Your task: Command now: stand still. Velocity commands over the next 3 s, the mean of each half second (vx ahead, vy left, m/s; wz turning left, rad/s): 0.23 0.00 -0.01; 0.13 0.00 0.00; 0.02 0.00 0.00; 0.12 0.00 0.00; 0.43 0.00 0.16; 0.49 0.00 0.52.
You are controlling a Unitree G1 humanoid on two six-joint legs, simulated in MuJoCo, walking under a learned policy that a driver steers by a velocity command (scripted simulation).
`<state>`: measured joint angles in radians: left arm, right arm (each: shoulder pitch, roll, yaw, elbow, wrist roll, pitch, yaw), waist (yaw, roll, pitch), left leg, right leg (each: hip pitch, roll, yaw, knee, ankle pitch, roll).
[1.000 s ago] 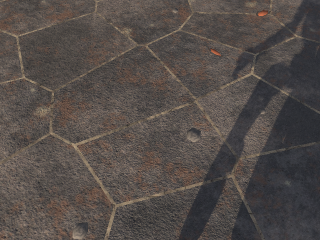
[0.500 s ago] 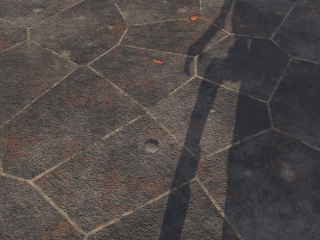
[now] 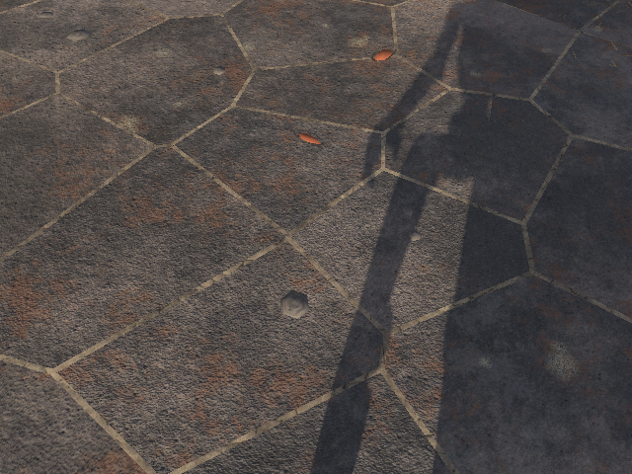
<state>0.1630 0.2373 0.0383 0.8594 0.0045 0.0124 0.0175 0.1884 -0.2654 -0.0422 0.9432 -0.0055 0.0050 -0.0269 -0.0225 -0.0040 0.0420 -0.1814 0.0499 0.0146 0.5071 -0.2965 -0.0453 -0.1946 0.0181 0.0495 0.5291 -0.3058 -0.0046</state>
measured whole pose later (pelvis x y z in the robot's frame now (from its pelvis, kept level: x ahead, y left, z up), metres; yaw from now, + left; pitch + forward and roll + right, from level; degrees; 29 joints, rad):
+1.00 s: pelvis +0.25 +0.02 -0.01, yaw +2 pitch -1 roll -2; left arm 0.10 0.22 0.02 1.01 0.01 -0.03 0.00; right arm 0.21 -0.23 -0.04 0.95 -0.02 0.02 -0.05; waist 0.00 0.02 0.04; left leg -0.32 0.07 -0.03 0.59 -0.26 -0.02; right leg -0.32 0.06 -0.07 0.47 -0.14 -0.05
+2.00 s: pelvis +0.36 +0.02 -0.01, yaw +0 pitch +0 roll +0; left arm 0.20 0.22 0.05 1.13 -0.03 -0.08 0.00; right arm 0.38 -0.23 -0.06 1.07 0.03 -0.05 -0.02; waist 0.00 0.04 0.00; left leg -0.13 0.04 0.00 0.57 -0.43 0.01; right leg -0.25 0.01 -0.07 0.59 -0.33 -0.08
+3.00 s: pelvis +0.89 +0.07 -0.01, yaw +23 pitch +3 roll -1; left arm 0.01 0.25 0.04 0.76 0.01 -0.15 -0.01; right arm 0.38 -0.29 -0.08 0.85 0.02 -0.05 -0.02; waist -0.08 0.02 0.01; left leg -0.17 -0.09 -0.21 0.73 -0.48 0.06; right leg -0.46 0.03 0.03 0.49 -0.07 -0.01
